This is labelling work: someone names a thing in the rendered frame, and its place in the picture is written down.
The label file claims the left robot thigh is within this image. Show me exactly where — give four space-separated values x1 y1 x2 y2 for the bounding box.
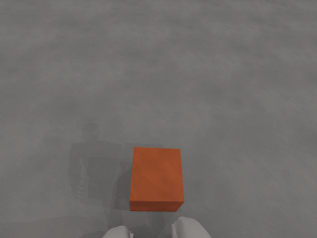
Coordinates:
102 226 134 238

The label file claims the right robot thigh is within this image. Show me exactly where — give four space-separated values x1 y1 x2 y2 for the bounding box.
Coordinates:
171 217 211 238

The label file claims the robot thigh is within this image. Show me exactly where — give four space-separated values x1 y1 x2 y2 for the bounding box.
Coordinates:
171 217 211 238
102 226 134 238

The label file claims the carton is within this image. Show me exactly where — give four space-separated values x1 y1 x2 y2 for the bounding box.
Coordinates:
130 147 184 212

